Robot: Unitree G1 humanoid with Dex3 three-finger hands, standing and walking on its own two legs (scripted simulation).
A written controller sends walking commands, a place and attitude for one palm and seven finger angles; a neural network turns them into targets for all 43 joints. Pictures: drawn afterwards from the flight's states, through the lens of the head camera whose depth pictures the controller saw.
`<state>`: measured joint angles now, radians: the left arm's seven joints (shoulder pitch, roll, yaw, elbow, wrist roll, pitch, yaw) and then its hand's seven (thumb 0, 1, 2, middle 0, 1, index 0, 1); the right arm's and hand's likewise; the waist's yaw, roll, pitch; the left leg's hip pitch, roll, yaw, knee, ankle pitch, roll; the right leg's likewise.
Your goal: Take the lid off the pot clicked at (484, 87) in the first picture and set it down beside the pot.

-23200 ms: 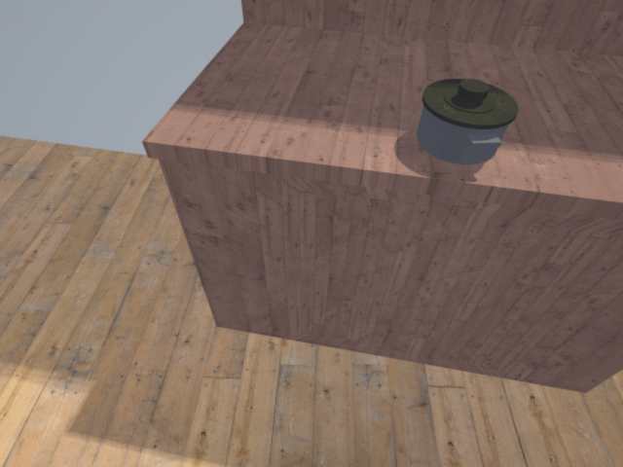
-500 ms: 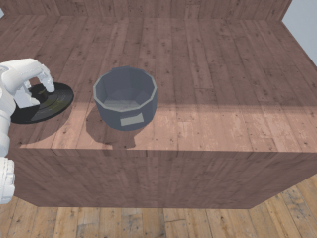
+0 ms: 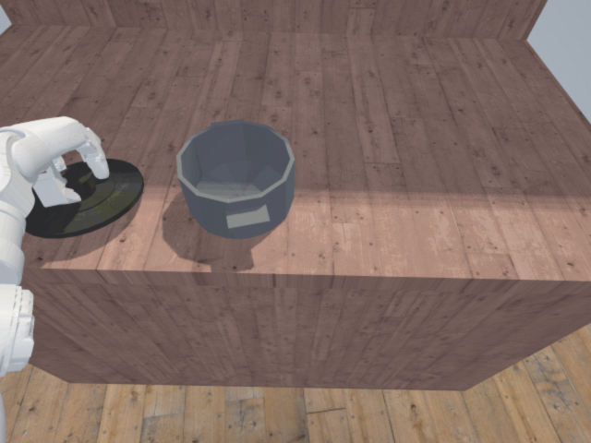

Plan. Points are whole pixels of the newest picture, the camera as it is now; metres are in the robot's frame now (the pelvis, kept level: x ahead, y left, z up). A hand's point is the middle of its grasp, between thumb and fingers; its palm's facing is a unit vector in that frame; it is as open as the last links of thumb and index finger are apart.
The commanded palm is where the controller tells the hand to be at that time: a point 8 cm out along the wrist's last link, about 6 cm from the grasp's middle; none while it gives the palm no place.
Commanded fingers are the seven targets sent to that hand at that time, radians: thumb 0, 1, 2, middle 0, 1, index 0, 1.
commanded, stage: lower the lid onto the table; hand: left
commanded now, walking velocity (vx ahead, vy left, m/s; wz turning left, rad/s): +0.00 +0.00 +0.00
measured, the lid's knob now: (75, 181) +0.46 +0.31 +0.09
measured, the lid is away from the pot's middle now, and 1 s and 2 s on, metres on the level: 0.23 0.23 0.23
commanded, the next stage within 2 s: open the fingers wide in 0.12 s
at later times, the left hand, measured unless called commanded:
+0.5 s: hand (64, 187) +0.43 +0.30 +0.11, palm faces -0.40 -0.07 -0.91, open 8.1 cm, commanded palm +0.45 +0.30 +0.16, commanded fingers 0.00 0.31 1.00 -0.68 -0.85 -0.68 -0.86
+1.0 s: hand (65, 187) +0.43 +0.30 +0.11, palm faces -0.39 -0.07 -0.92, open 9.6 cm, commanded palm +0.44 +0.30 +0.16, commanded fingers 0.00 -0.08 0.78 -0.41 -0.75 -0.41 -0.75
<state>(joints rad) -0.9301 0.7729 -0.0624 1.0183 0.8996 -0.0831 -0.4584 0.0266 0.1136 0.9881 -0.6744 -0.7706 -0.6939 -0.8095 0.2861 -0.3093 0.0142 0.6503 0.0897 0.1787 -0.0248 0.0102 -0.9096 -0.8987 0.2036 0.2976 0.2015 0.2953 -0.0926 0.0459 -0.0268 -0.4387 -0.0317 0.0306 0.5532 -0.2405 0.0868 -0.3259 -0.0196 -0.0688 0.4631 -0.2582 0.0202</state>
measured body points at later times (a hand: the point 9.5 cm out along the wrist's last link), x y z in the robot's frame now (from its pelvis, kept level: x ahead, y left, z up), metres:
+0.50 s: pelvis -0.01 +0.00 -0.01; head +0.05 +0.01 +0.44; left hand +0.45 +0.30 +0.16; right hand +0.02 -0.28 -0.13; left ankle +0.02 +0.06 -0.73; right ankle -0.02 -0.14 -0.73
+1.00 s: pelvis +0.00 +0.00 -0.01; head +0.05 +0.01 +0.44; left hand +0.45 +0.31 +0.16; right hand +0.05 -0.28 -0.12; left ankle +0.02 +0.06 -0.73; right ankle -0.02 -0.14 -0.73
